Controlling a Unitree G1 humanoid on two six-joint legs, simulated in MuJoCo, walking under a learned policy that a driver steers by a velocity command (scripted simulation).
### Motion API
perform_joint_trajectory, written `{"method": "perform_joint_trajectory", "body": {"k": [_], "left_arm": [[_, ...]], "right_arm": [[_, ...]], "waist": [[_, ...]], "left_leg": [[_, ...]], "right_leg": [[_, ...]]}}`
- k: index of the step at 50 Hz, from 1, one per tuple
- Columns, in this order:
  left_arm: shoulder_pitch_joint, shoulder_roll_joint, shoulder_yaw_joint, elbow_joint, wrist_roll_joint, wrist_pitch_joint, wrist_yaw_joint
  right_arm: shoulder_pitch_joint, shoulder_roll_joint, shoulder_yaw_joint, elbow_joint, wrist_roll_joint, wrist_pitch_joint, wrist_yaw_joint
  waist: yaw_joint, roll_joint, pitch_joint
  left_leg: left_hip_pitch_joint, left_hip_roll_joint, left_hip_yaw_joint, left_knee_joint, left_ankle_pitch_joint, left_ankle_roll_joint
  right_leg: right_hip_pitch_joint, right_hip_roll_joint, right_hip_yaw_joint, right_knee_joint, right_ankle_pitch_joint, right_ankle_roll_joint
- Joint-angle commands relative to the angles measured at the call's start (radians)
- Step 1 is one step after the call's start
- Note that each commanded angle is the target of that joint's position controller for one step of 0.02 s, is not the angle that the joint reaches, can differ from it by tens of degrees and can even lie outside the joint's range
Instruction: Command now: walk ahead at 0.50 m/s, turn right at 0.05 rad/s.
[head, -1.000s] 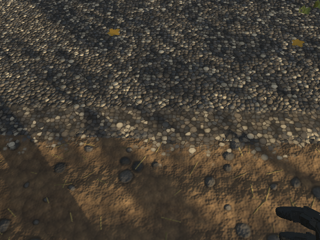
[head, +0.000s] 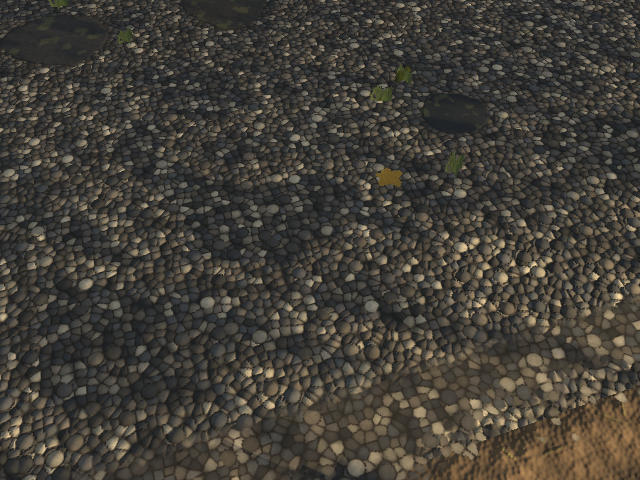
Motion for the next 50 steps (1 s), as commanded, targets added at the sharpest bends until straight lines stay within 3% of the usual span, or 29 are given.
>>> {"method": "perform_joint_trajectory", "body": {"k": [1,3,4,5,6,7,8,9,10,11,12,14,16,20,25,28,29,30,31,32,33,34,35,36,37,39,42,46,50], "left_arm": [[0.022,0.179,0.050,-0.016,-0.007,0.003,0.011],[-0.002,0.190,0.052,-0.011,-0.006,0.014,0.015],[-0.007,0.171,0.043,-0.011,0.000,0.020,0.017],[0.013,0.124,0.021,-0.030,0.020,0.021,0.022],[0.160,0.010,-0.010,-0.040,0.013,-0.001,0.010],[0.088,0.104,0.006,-0.026,-0.003,-0.019,0.005],[-0.020,0.156,0.021,-0.059,-0.027,-0.030,0.001],[-0.084,0.147,0.017,-0.077,-0.022,-0.034,0.005],[-0.112,0.139,0.019,-0.083,-0.005,-0.034,0.008],[-0.092,0.129,0.023,-0.079,0.001,-0.027,0.008],[-0.067,0.112,0.021,-0.069,0.001,-0.018,0.008],[-0.058,0.082,0.014,-0.064,0.004,-0.003,0.011],[-0.122,0.069,0.008,-0.085,0.011,0.002,0.013],[-0.246,0.043,-0.003,-0.108,0.009,-0.009,0.002],[-0.393,0.050,-0.003,-0.152,-0.001,-0.030,-0.022],[-0.353,0.090,0.011,-0.144,0.000,-0.044,-0.029],[-0.284,0.108,0.022,-0.125,0.001,-0.048,-0.027],[-0.152,0.152,0.045,-0.087,0.007,-0.050,-0.018],[0.020,0.222,0.065,-0.064,0.025,-0.049,-0.008],[0.065,0.292,0.080,-0.043,0.028,-0.035,-0.009],[0.056,0.188,0.056,-0.051,0.019,-0.033,-0.010],[-0.004,0.136,0.039,-0.055,0.014,-0.035,-0.006],[-0.068,0.113,0.030,-0.057,0.017,-0.036,-0.006],[-0.115,0.082,0.022,-0.052,0.019,-0.037,-0.007],[-0.144,0.068,0.019,-0.047,0.026,-0.042,-0.007],[-0.166,0.070,0.024,-0.033,0.025,-0.053,-0.005],[-0.160,0.103,0.038,-0.007,0.027,-0.059,0.003],[-0.147,0.136,0.047,0.015,0.025,-0.047,0.014],[-0.088,0.169,0.059,0.045,0.008,-0.027,0.018]], "right_arm": [[-0.095,-0.100,-0.023,-0.094,0.001,-0.023,0.014],[0.004,-0.129,-0.039,-0.071,-0.002,-0.027,0.012],[0.145,-0.169,-0.061,-0.029,-0.006,-0.027,0.004],[0.315,-0.238,-0.080,0.000,-0.014,-0.024,-0.005],[0.370,-0.310,-0.096,0.024,-0.012,-0.019,-0.001],[0.376,-0.206,-0.070,0.017,0.007,-0.018,0.000],[0.304,-0.173,-0.058,0.007,0.003,-0.019,-0.005],[0.233,-0.157,-0.052,-0.006,-0.006,-0.016,-0.008],[0.189,-0.136,-0.045,-0.011,-0.015,-0.016,-0.008],[0.168,-0.113,-0.037,-0.014,-0.025,-0.021,-0.008],[0.160,-0.105,-0.035,-0.012,-0.024,-0.024,-0.007],[0.167,-0.119,-0.039,0.001,-0.013,-0.032,-0.010],[0.185,-0.145,-0.047,0.016,-0.011,-0.032,-0.018],[0.222,-0.164,-0.051,0.038,-0.003,-0.020,-0.031],[0.316,-0.181,-0.058,0.081,0.014,0.005,-0.038],[0.304,-0.198,-0.068,0.085,0.016,0.019,-0.048],[0.286,-0.198,-0.069,0.082,0.016,0.023,-0.050],[0.287,-0.168,-0.058,0.079,0.009,0.024,-0.049],[0.285,-0.099,-0.033,0.048,-0.013,0.022,-0.048],[0.418,-0.001,-0.006,0.023,0.003,0.004,-0.046],[0.381,-0.108,-0.030,0.043,0.026,-0.004,-0.045],[0.294,-0.163,-0.049,0.020,0.037,-0.006,-0.045],[0.250,-0.154,-0.051,0.012,0.031,-0.003,-0.048],[0.229,-0.143,-0.055,0.007,0.020,0.003,-0.049],[0.243,-0.126,-0.058,0.006,0.020,0.015,-0.047],[0.246,-0.086,-0.055,-0.003,0.023,0.038,-0.042],[0.196,-0.068,-0.053,-0.036,0.014,0.056,-0.041],[0.098,-0.050,-0.044,-0.070,0.012,0.048,-0.017],[-0.028,-0.045,-0.037,-0.125,0.010,0.047,0.005]], "waist": [[-0.014,-0.119,0.052],[-0.076,-0.137,-0.011],[-0.143,-0.120,-0.105],[-0.200,-0.024,-0.258],[-0.127,0.259,-0.383],[-0.184,0.167,-0.375],[-0.181,0.105,-0.222],[-0.155,0.019,-0.137],[-0.130,0.003,-0.074],[-0.096,0.028,-0.065],[-0.079,0.041,-0.064],[-0.064,0.035,-0.047],[-0.073,0.014,-0.015],[-0.113,0.008,0.012],[-0.156,0.009,0.046],[-0.110,0.035,0.026],[-0.064,0.039,-0.006],[-0.005,0.021,-0.096],[0.061,-0.085,-0.261],[-0.002,-0.373,-0.381],[0.032,-0.287,-0.339],[0.033,-0.221,-0.202],[0.006,-0.164,-0.136],[-0.017,-0.157,-0.079],[-0.046,-0.177,-0.055],[-0.069,-0.166,-0.028],[-0.074,-0.121,0.007],[-0.044,-0.103,0.033],[0.001,-0.087,0.072]], "left_leg": [[-0.004,-0.013,-0.002,-0.056,-0.072,0.041],[0.153,-0.061,0.047,-0.083,-0.133,0.077],[0.356,-0.084,0.069,-0.085,-0.112,0.107],[0.656,0.075,-0.106,-0.044,-0.062,0.168],[1.002,0.294,-0.600,-0.152,-0.305,0.340],[1.004,0.284,-0.716,-0.265,-0.493,0.319],[0.885,0.258,-0.569,-0.284,-0.496,0.272],[0.743,0.222,-0.460,-0.299,-0.403,0.248],[0.623,0.194,-0.384,-0.323,-0.294,0.249],[0.551,0.165,-0.329,-0.346,-0.215,0.241],[0.515,0.147,-0.290,-0.371,-0.176,0.243],[0.470,0.142,-0.224,-0.409,-0.103,0.259],[0.460,0.140,-0.176,-0.440,-0.055,0.266],[0.474,0.094,-0.071,-0.454,-0.037,0.224],[0.540,0.123,-0.115,-0.392,-0.073,0.213],[0.588,0.156,-0.171,-0.310,-0.047,0.186],[0.576,0.138,-0.164,-0.239,0.030,0.169],[0.527,0.080,-0.128,-0.081,0.090,0.140],[0.355,0.004,-0.076,0.220,-0.112,0.098],[-0.010,-0.137,-0.013,0.545,-0.623,0.039],[-0.112,-0.086,-0.113,0.677,-0.648,0.037],[-0.159,-0.046,-0.106,0.703,-0.557,0.044],[-0.130,-0.005,-0.087,0.683,-0.474,0.040],[-0.104,0.019,-0.087,0.638,-0.419,0.035],[-0.052,0.042,-0.093,0.611,-0.379,0.032],[-0.019,0.055,-0.080,0.580,-0.348,0.022],[-0.069,0.061,-0.084,0.485,-0.257,0.004],[-0.045,0.048,-0.034,0.259,-0.070,0.009],[-0.049,0.030,0.026,0.118,-0.065,0.037]], "right_leg": [[0.019,-0.321,0.142,-0.012,0.374,-0.142],[0.040,-0.299,0.119,0.110,0.623,-0.112],[-0.002,-0.244,0.078,0.284,0.728,-0.086],[-0.182,-0.183,0.032,0.581,0.501,-0.047],[-0.596,0.008,0.030,0.940,-0.172,0.029],[-0.718,-0.020,0.158,1.047,-0.280,0.022],[-0.786,-0.075,0.136,1.062,-0.198,0.010],[-0.765,-0.127,0.099,1.019,-0.110,0.007],[-0.736,-0.158,0.089,0.959,-0.053,0.012],[-0.670,-0.185,0.097,0.921,-0.012,0.014],[-0.632,-0.190,0.093,0.893,0.004,0.020],[-0.626,-0.200,0.076,0.830,0.022,0.039],[-0.672,-0.209,0.067,0.731,0.100,0.062],[-0.651,-0.187,0.039,0.475,0.322,0.070],[-0.600,-0.134,0.038,0.289,0.360,0.070],[-0.510,-0.118,0.050,0.230,0.271,0.043],[-0.404,-0.102,0.032,0.200,0.250,0.025],[-0.202,-0.108,0.028,0.198,0.246,-0.005],[0.087,-0.283,0.197,0.239,0.246,-0.067],[0.378,-0.498,0.623,0.138,0.040,-0.212],[0.328,-0.479,0.692,0.063,-0.123,-0.203],[0.212,-0.449,0.534,0.047,-0.116,-0.161],[0.093,-0.410,0.423,0.024,-0.021,-0.140],[-0.002,-0.375,0.334,-0.008,0.060,-0.130],[-0.071,-0.352,0.260,-0.040,0.116,-0.121],[-0.135,-0.344,0.169,-0.088,0.201,-0.131],[-0.143,-0.350,0.064,-0.123,0.292,-0.144],[-0.116,-0.322,-0.077,-0.134,0.337,-0.121],[-0.021,-0.350,-0.142,-0.113,0.359,-0.105]]}}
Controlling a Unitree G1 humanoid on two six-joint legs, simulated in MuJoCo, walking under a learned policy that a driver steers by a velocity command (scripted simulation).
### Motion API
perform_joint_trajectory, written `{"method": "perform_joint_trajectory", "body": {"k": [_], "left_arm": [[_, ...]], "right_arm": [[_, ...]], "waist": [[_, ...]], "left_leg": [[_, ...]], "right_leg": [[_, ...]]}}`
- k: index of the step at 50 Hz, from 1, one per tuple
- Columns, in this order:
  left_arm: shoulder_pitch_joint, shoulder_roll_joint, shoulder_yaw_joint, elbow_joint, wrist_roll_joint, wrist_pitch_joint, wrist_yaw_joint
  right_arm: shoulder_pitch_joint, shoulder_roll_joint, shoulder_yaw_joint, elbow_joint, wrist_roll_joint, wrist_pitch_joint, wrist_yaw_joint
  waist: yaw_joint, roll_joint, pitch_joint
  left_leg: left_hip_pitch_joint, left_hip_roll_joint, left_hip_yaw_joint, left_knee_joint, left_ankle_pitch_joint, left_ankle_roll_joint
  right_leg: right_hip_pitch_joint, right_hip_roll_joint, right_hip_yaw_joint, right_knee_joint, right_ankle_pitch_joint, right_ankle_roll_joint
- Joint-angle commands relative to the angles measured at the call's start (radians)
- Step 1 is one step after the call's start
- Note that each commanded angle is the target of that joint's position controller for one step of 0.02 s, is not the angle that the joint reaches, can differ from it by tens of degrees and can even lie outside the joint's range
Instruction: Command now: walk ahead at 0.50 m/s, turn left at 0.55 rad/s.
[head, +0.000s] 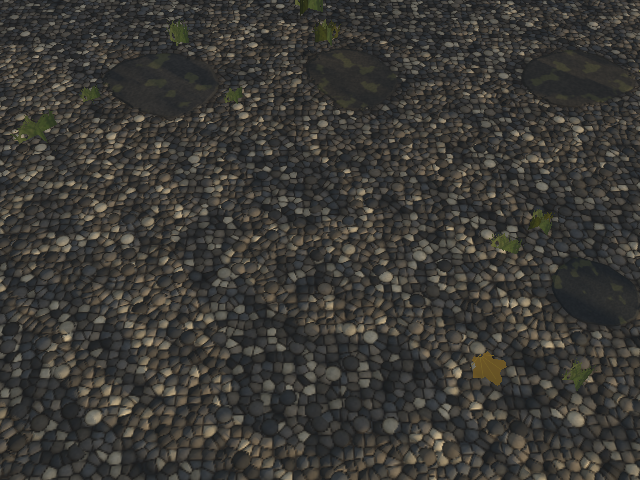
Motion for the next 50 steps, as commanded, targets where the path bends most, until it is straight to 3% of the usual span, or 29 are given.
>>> {"method": "perform_joint_trajectory", "body": {"k": [1,2,4,5,6,7,8,9,10,11,12,13,14,17,22,27,29,30,31,32,33,34,35,36,37,40,43,47,50], "left_arm": [[-0.026,0.184,0.044,-0.048,-0.016,0.002,0.006],[-0.022,0.192,0.047,-0.043,-0.022,0.010,0.006],[-0.037,0.221,0.056,-0.044,-0.033,0.023,0.008],[-0.048,0.234,0.060,-0.046,-0.039,0.031,0.010],[-0.066,0.230,0.057,-0.051,-0.044,0.039,0.011],[-0.052,0.195,0.043,-0.061,-0.024,0.035,0.014],[0.038,0.039,-0.006,-0.120,0.025,0.012,0.002],[-0.044,0.098,-0.005,-0.131,-0.011,-0.030,-0.011],[-0.155,0.158,0.011,-0.162,-0.053,-0.051,-0.019],[-0.168,0.144,0.005,-0.167,-0.045,-0.063,-0.014],[-0.162,0.146,0.009,-0.152,-0.016,-0.063,-0.006],[-0.138,0.156,0.017,-0.144,-0.004,-0.053,-0.005],[-0.127,0.155,0.019,-0.143,-0.001,-0.040,-0.007],[-0.162,0.110,0.009,-0.160,0.013,-0.015,-0.005],[-0.341,0.067,-0.012,-0.212,0.001,-0.019,-0.018],[-0.387,0.116,0.002,-0.242,-0.012,-0.037,-0.036],[-0.329,0.136,0.014,-0.230,-0.014,-0.047,-0.037],[-0.244,0.153,0.026,-0.207,-0.010,-0.051,-0.032],[-0.117,0.191,0.041,-0.189,0.007,-0.057,-0.025],[0.022,0.273,0.061,-0.174,0.024,-0.051,-0.018],[0.059,0.258,0.061,-0.143,0.001,-0.038,-0.028],[0.001,0.165,0.036,-0.164,-0.011,-0.032,-0.027],[-0.048,0.127,0.024,-0.173,-0.006,-0.022,-0.022],[-0.092,0.107,0.015,-0.171,0.001,-0.016,-0.020],[-0.117,0.086,0.008,-0.165,0.007,-0.016,-0.018],[-0.118,0.098,0.013,-0.141,0.002,-0.028,-0.015],[-0.103,0.137,0.026,-0.120,0.002,-0.032,-0.012],[-0.090,0.163,0.029,-0.104,-0.004,-0.019,-0.008],[-0.038,0.190,0.035,-0.081,-0.015,-0.003,-0.006]], "right_arm": [[-0.106,-0.036,-0.001,-0.104,0.000,-0.010,0.018],[-0.115,-0.044,-0.004,-0.116,-0.001,-0.008,0.022],[-0.081,-0.072,-0.019,-0.126,-0.004,-0.003,0.026],[-0.009,-0.098,-0.035,-0.113,-0.003,0.000,0.025],[0.137,-0.140,-0.062,-0.076,0.001,0.003,0.018],[0.314,-0.217,-0.100,-0.027,0.005,0.012,-0.001],[0.282,-0.341,-0.116,-0.031,0.016,0.006,-0.011],[0.308,-0.271,-0.090,-0.073,0.004,-0.014,-0.003],[0.275,-0.208,-0.071,-0.063,-0.006,-0.032,0.002],[0.222,-0.182,-0.063,-0.065,-0.004,-0.041,0.002],[0.149,-0.145,-0.052,-0.076,-0.005,-0.043,-0.001],[0.106,-0.120,-0.041,-0.094,-0.016,-0.044,-0.006],[0.092,-0.117,-0.039,-0.103,-0.021,-0.044,-0.010],[0.120,-0.150,-0.048,-0.095,-0.011,-0.049,-0.029],[0.192,-0.168,-0.056,-0.068,-0.003,-0.039,-0.047],[0.246,-0.156,-0.056,-0.041,0.005,-0.027,-0.053],[0.232,-0.155,-0.057,-0.044,0.002,-0.019,-0.056],[0.218,-0.134,-0.050,-0.050,0.000,-0.017,-0.055],[0.210,-0.084,-0.030,-0.065,-0.008,-0.019,-0.050],[0.303,-0.022,-0.011,-0.088,-0.003,-0.025,-0.051],[0.363,-0.056,-0.008,-0.101,0.019,-0.031,-0.053],[0.298,-0.148,-0.030,-0.083,0.024,-0.028,-0.053],[0.210,-0.169,-0.036,-0.096,0.013,-0.022,-0.052],[0.168,-0.156,-0.037,-0.106,0.002,-0.019,-0.050],[0.154,-0.141,-0.041,-0.112,-0.002,-0.015,-0.046],[0.158,-0.079,-0.029,-0.124,0.007,0.000,-0.035],[0.109,-0.064,-0.021,-0.149,0.001,0.001,-0.032],[0.005,-0.046,-0.009,-0.169,0.002,-0.013,-0.007],[-0.084,-0.036,-0.003,-0.202,0.004,-0.016,0.012]], "waist": [[-0.002,-0.080,0.065],[-0.007,-0.085,0.066],[-0.047,-0.114,0.024],[-0.094,-0.126,-0.025],[-0.180,-0.109,-0.099],[-0.253,-0.035,-0.190],[-0.124,0.258,-0.245],[-0.187,0.141,-0.401],[-0.206,0.071,-0.259],[-0.166,0.014,-0.176],[-0.121,-0.022,-0.118],[-0.084,-0.003,-0.100],[-0.067,0.005,-0.091],[-0.063,-0.013,-0.061],[-0.132,0.030,-0.016],[-0.140,0.056,-0.015],[-0.105,0.091,-0.028],[-0.059,0.092,-0.064],[0.002,0.049,-0.177],[-0.001,-0.164,-0.337],[-0.022,-0.380,-0.371],[-0.002,-0.236,-0.226],[0.001,-0.162,-0.127],[-0.019,-0.126,-0.060],[-0.041,-0.136,-0.028],[-0.062,-0.151,-0.011],[-0.057,-0.116,-0.007],[-0.020,-0.100,0.016],[0.011,-0.092,0.044]], "left_leg": [[-0.009,-0.004,0.036,-0.080,-0.008,0.027],[-0.003,-0.015,0.051,-0.096,-0.047,0.041],[0.092,-0.071,0.105,-0.108,-0.148,0.079],[0.195,-0.113,0.134,-0.113,-0.190,0.104],[0.396,-0.163,0.154,-0.175,-0.145,0.137],[0.705,-0.128,0.036,-0.199,-0.120,0.184],[1.023,0.137,-0.517,-0.281,-0.243,0.365],[1.084,0.226,-0.819,-0.455,-0.417,0.429],[1.002,0.203,-0.689,-0.486,-0.353,0.367],[0.864,0.162,-0.566,-0.477,-0.266,0.331],[0.723,0.121,-0.462,-0.479,-0.151,0.302],[0.626,0.092,-0.398,-0.495,-0.058,0.290],[0.571,0.077,-0.375,-0.515,-0.012,0.288],[0.475,0.044,-0.287,-0.540,0.098,0.290],[0.410,-0.024,-0.226,-0.528,-0.037,0.216],[0.518,0.025,-0.348,-0.421,-0.104,0.191],[0.543,0.031,-0.391,-0.355,-0.063,0.175],[0.529,-0.005,-0.379,-0.281,-0.013,0.152],[0.454,-0.060,-0.324,-0.079,-0.032,0.118],[0.167,-0.189,-0.191,0.261,-0.313,0.041],[-0.069,-0.185,-0.153,0.475,-0.595,0.017],[-0.139,-0.123,-0.173,0.558,-0.516,0.008],[-0.133,-0.087,-0.131,0.561,-0.436,0.006],[-0.101,-0.058,-0.117,0.520,-0.377,0.004],[-0.066,-0.028,-0.118,0.473,-0.338,0.006],[-0.022,0.002,-0.087,0.405,-0.282,-0.001],[-0.066,0.013,-0.083,0.290,-0.176,-0.017],[-0.018,-0.003,-0.021,0.057,0.019,-0.009],[0.001,-0.019,0.026,-0.058,0.032,0.010]], "right_leg": [[0.004,-0.300,0.067,-0.070,0.349,-0.141],[0.035,-0.309,0.055,-0.041,0.406,-0.132],[0.072,-0.311,0.023,0.076,0.706,-0.111],[0.071,-0.302,0.006,0.196,0.860,-0.099],[0.014,-0.267,-0.024,0.393,0.904,-0.072],[-0.206,-0.227,-0.028,0.681,0.676,-0.024],[-0.678,-0.029,0.033,1.046,-0.258,0.045],[-0.793,0.013,0.288,1.172,-0.350,0.034],[-0.878,-0.035,0.304,1.164,-0.250,0.007],[-0.852,-0.079,0.303,1.081,-0.160,-0.009],[-0.780,-0.112,0.304,0.991,-0.106,-0.004],[-0.702,-0.133,0.313,0.935,-0.066,0.001],[-0.658,-0.134,0.311,0.899,-0.047,0.011],[-0.639,-0.113,0.281,0.746,0.040,0.057],[-0.556,-0.040,0.270,0.385,0.343,0.075],[-0.513,-0.018,0.311,0.264,0.295,0.043],[-0.438,-0.011,0.299,0.243,0.205,0.014],[-0.318,-0.007,0.281,0.203,0.207,-0.011],[-0.094,-0.106,0.359,0.226,0.191,-0.065],[0.271,-0.332,0.695,0.207,0.073,-0.189],[0.358,-0.448,1.045,0.095,-0.199,-0.272],[0.242,-0.411,0.947,0.059,-0.324,-0.232],[0.113,-0.368,0.781,0.054,-0.241,-0.189],[-0.008,-0.323,0.663,0.030,-0.118,-0.174],[-0.083,-0.288,0.577,0.007,-0.030,-0.163],[-0.158,-0.263,0.422,-0.056,0.114,-0.174],[-0.126,-0.277,0.324,-0.081,0.240,-0.193],[-0.098,-0.244,0.171,-0.081,0.324,-0.160],[-0.037,-0.264,0.119,-0.072,0.343,-0.144]]}}
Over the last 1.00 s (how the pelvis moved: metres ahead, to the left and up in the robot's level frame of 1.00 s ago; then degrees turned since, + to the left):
0.54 0.01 0.00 17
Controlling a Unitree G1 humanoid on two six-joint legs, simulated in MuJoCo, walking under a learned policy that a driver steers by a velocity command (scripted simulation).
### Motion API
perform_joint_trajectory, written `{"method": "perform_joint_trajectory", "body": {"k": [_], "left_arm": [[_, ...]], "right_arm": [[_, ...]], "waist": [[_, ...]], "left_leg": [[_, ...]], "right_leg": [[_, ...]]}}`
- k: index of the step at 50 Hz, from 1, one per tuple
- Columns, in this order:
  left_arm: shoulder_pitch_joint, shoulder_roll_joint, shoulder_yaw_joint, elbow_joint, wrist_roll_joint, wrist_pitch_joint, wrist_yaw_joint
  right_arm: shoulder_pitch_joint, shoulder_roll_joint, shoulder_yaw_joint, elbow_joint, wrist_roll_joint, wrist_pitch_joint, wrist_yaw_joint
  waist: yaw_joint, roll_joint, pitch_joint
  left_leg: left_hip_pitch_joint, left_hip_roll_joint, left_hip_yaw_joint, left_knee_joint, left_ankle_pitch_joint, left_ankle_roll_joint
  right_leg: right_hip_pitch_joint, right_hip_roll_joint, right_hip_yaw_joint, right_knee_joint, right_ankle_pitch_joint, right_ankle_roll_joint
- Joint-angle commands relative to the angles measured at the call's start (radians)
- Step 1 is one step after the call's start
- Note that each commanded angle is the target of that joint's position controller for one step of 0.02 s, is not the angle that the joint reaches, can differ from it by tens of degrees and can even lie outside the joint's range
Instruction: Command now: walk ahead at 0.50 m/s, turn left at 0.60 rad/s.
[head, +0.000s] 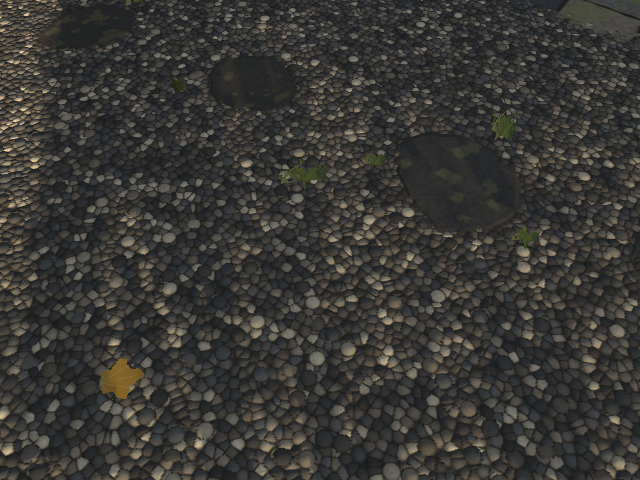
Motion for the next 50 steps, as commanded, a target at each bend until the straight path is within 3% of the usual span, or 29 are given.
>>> {"method": "perform_joint_trajectory", "body": {"k": [1,2,4,5,6,7,8,9,10,11,12,13,14,16,20,25,27,28,29,30,31,32,33,35,41,50], "left_arm": [[-0.031,0.184,0.041,-0.054,-0.014,-0.001,0.005],[-0.026,0.194,0.044,-0.050,-0.020,0.006,0.005],[-0.031,0.226,0.054,-0.051,-0.031,0.019,0.010],[-0.035,0.237,0.056,-0.052,-0.036,0.027,0.014],[-0.045,0.219,0.048,-0.054,-0.038,0.031,0.018],[-0.022,0.164,0.024,-0.073,-0.005,0.024,0.017],[0.093,0.046,-0.022,-0.119,0.028,0.003,-0.002],[0.019,0.158,0.000,-0.083,-0.004,-0.013,-0.011],[-0.068,0.173,0.005,-0.111,-0.036,-0.013,-0.014],[-0.090,0.149,-0.002,-0.111,-0.024,-0.012,-0.005],[-0.099,0.147,0.000,-0.103,-0.007,-0.005,0.004],[-0.077,0.151,0.003,-0.096,-0.009,0.011,0.007],[-0.047,0.139,0.003,-0.085,-0.009,0.027,0.012],[-0.014,0.108,-0.003,-0.071,0.000,0.047,0.020],[-0.088,0.070,-0.016,-0.082,0.010,0.056,0.024],[-0.171,0.088,-0.011,-0.096,0.006,0.060,0.016],[-0.151,0.085,-0.008,-0.089,0.016,0.055,0.011],[-0.147,0.097,-0.006,-0.087,0.027,0.051,0.011],[-0.155,0.149,0.002,-0.095,0.032,0.048,0.017],[-0.189,0.173,0.005,-0.097,0.028,0.053,0.022],[-0.214,0.106,-0.005,-0.092,0.016,0.061,0.018],[-0.226,0.074,-0.012,-0.092,0.012,0.065,0.010],[-0.228,0.070,-0.015,-0.087,0.012,0.064,0.005],[-0.215,0.081,-0.014,-0.068,0.011,0.054,-0.002],[-0.218,0.077,-0.015,-0.017,0.005,0.053,0.008],[-0.257,0.069,-0.014,0.051,0.003,0.072,0.016]], "right_arm": [[-0.116,-0.029,0.001,-0.106,0.003,-0.016,0.021],[-0.124,-0.037,-0.002,-0.116,0.002,-0.015,0.025],[-0.086,-0.073,-0.020,-0.120,-0.005,-0.009,0.028],[-0.006,-0.102,-0.037,-0.105,-0.013,-0.007,0.026],[0.155,-0.147,-0.065,-0.061,-0.016,-0.006,0.016],[0.280,-0.219,-0.087,-0.034,-0.019,0.002,-0.007],[0.205,-0.313,-0.083,-0.066,-0.032,-0.008,-0.013],[0.236,-0.213,-0.058,-0.085,-0.030,-0.014,-0.007],[0.196,-0.171,-0.040,-0.063,-0.031,-0.022,0.000],[0.151,-0.142,-0.033,-0.048,-0.016,-0.027,0.000],[0.097,-0.121,-0.026,-0.047,-0.015,-0.028,-0.003],[0.058,-0.116,-0.021,-0.053,-0.025,-0.028,-0.005],[0.034,-0.119,-0.021,-0.051,-0.035,-0.031,-0.006],[0.009,-0.117,-0.020,-0.032,-0.037,-0.042,-0.011],[-0.005,-0.107,-0.014,0.014,-0.038,-0.034,-0.027],[0.018,-0.093,-0.001,0.082,-0.042,-0.017,-0.024],[-0.002,-0.075,0.008,0.101,-0.029,-0.013,-0.023],[0.026,-0.054,0.016,0.116,-0.027,-0.014,-0.023],[0.083,-0.034,0.023,0.124,-0.048,-0.020,-0.024],[0.189,-0.031,0.020,0.150,-0.054,-0.022,-0.026],[0.158,-0.030,0.027,0.158,-0.054,-0.015,-0.034],[0.100,-0.056,0.022,0.154,-0.048,-0.001,-0.039],[0.072,-0.065,0.017,0.156,-0.040,0.012,-0.045],[0.064,-0.068,0.015,0.160,-0.040,0.033,-0.048],[0.071,-0.061,0.010,0.217,-0.031,0.029,-0.053],[0.077,-0.056,0.009,0.308,-0.031,0.031,-0.063]], "waist": [[-0.002,-0.091,0.039],[-0.009,-0.095,0.041],[-0.053,-0.125,-0.002],[-0.106,-0.131,-0.049],[-0.198,-0.102,-0.131],[-0.240,0.022,-0.233],[-0.101,0.268,-0.382],[-0.199,0.086,-0.504],[-0.191,0.060,-0.360],[-0.154,-0.008,-0.250],[-0.125,-0.014,-0.188],[-0.088,0.004,-0.166],[-0.064,0.011,-0.164],[-0.037,0.019,-0.164],[-0.056,0.046,-0.160],[-0.093,0.057,-0.131],[-0.063,0.050,-0.121],[-0.060,0.020,-0.119],[-0.102,-0.060,-0.140],[-0.170,-0.171,-0.163],[-0.147,-0.190,-0.164],[-0.119,-0.161,-0.127],[-0.106,-0.135,-0.110],[-0.100,-0.122,-0.101],[-0.088,-0.068,-0.125],[-0.091,-0.036,-0.081]], "left_leg": [[0.019,-0.014,0.049,-0.100,0.018,0.023],[0.029,-0.025,0.062,-0.121,-0.021,0.037],[0.130,-0.084,0.115,-0.141,-0.127,0.077],[0.249,-0.128,0.136,-0.165,-0.159,0.102],[0.487,-0.169,0.135,-0.250,-0.044,0.137],[0.803,-0.037,-0.055,-0.239,0.193,0.189],[1.089,0.274,-0.594,-0.282,0.353,0.405],[1.066,0.285,-0.610,-0.334,0.397,0.401],[0.963,0.246,-0.426,-0.332,0.518,0.359],[0.824,0.187,-0.316,-0.343,0.514,0.308],[0.705,0.155,-0.261,-0.374,0.493,0.280],[0.595,0.134,-0.218,-0.413,0.503,0.271],[0.524,0.124,-0.188,-0.441,0.522,0.271],[0.460,0.106,-0.122,-0.466,0.571,0.278],[0.455,0.059,-0.039,-0.468,0.497,0.237],[0.485,0.085,-0.088,-0.447,0.302,0.221],[0.473,0.067,-0.100,-0.390,0.193,0.187],[0.458,0.028,-0.096,-0.361,0.098,0.140],[0.433,-0.038,-0.070,-0.308,-0.042,0.087],[0.387,-0.095,-0.035,-0.306,-0.222,0.047],[0.434,-0.102,-0.013,-0.329,-0.258,0.022],[0.448,-0.100,-0.011,-0.337,-0.238,0.019],[0.450,-0.095,-0.015,-0.331,-0.207,0.026],[0.463,-0.084,-0.030,-0.339,-0.149,0.034],[0.500,-0.072,-0.033,-0.334,-0.008,0.024],[0.510,-0.070,-0.023,-0.363,-0.037,0.014]], "right_leg": [[0.005,-0.277,0.066,-0.075,0.382,-0.140],[0.035,-0.287,0.051,-0.051,0.447,-0.132],[0.078,-0.290,0.012,0.070,0.770,-0.112],[0.068,-0.278,-0.004,0.212,0.946,-0.100],[-0.016,-0.240,-0.028,0.421,0.959,-0.066],[-0.270,-0.189,-0.025,0.725,0.577,-0.015],[-0.655,0.002,0.072,1.091,-0.384,0.046],[-0.654,-0.028,0.257,1.165,-0.374,0.039],[-0.705,-0.069,0.243,1.143,-0.301,0.032],[-0.707,-0.107,0.227,1.054,-0.233,0.031],[-0.672,-0.128,0.224,0.990,-0.189,0.037],[-0.589,-0.138,0.228,0.966,-0.158,0.041],[-0.529,-0.131,0.221,0.941,-0.127,0.051],[-0.482,-0.119,0.211,0.854,-0.069,0.073],[-0.439,-0.111,0.210,0.601,0.098,0.083],[-0.376,-0.089,0.218,0.407,0.133,0.064],[-0.294,-0.070,0.202,0.268,0.183,0.032],[-0.221,-0.085,0.223,0.170,0.344,0.012],[-0.138,-0.167,0.303,0.178,0.600,-0.014],[-0.088,-0.221,0.342,0.220,0.628,-0.089],[-0.148,-0.203,0.340,0.206,0.462,-0.110],[-0.199,-0.164,0.319,0.193,0.342,-0.085],[-0.215,-0.140,0.296,0.196,0.304,-0.064],[-0.214,-0.119,0.274,0.207,0.313,-0.046],[-0.152,-0.103,0.252,0.247,0.447,-0.055],[-0.153,-0.078,0.233,0.227,0.364,-0.052]]}}
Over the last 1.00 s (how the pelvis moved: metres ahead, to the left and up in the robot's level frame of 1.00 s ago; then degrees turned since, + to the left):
0.54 0.12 0.00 36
